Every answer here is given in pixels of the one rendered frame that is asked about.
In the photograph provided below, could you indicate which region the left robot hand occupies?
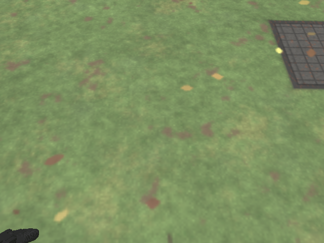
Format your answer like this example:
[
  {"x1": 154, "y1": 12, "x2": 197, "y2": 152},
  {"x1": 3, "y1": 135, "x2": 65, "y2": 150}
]
[{"x1": 0, "y1": 228, "x2": 39, "y2": 243}]

